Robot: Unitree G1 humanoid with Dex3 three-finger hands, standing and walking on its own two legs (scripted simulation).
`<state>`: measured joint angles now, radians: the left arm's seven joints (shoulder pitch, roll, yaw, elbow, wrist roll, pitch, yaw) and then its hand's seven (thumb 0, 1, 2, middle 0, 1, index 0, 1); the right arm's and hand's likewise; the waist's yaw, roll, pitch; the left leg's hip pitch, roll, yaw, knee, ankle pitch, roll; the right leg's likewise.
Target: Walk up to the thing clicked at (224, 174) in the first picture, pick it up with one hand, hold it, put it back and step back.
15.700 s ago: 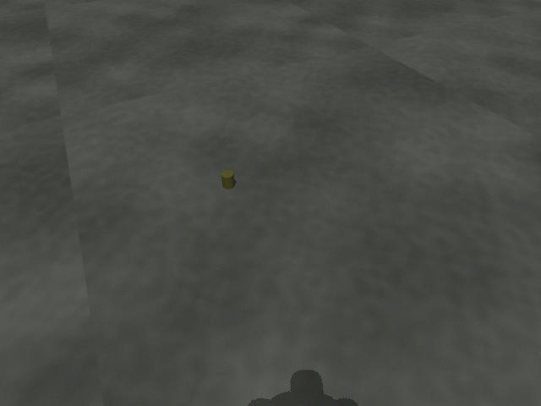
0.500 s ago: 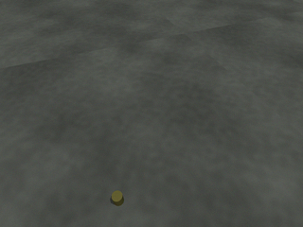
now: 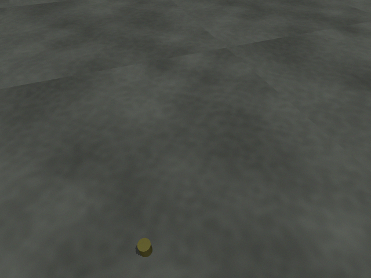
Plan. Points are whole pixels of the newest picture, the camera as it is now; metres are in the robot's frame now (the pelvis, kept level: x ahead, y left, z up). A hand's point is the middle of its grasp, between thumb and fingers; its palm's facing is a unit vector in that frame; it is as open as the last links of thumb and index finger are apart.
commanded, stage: walk up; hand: left
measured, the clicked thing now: (145, 247) +0.46 +0.22 -0.74
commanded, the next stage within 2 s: stand in 0.42 s
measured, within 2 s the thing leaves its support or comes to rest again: neither
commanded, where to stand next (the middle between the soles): +0.07 -0.01 m, yaw -2 degrees
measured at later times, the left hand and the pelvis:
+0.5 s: hand out of the picture +0.08 +0.26 -0.15, palm faces +0.01 -0.94 -0.34, open 7.4 cm; pelvis +0.00 +0.00 +0.00, yaw +0 degrees
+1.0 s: hand out of the picture +0.06 +0.24 -0.15, palm faces -0.03 -0.94 -0.34, open 7.4 cm; pelvis -0.02 -0.01 +0.00, yaw +0 degrees
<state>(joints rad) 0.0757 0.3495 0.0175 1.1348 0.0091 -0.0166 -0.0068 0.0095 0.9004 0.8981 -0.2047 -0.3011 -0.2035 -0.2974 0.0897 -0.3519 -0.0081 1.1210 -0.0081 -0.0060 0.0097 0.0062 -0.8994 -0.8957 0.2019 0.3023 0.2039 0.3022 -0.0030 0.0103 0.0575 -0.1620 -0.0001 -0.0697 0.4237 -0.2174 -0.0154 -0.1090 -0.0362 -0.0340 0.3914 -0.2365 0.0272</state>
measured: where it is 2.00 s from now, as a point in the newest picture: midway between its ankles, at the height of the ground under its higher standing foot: outside the picture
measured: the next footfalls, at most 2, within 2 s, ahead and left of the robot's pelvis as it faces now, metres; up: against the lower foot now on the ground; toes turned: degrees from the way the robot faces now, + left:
none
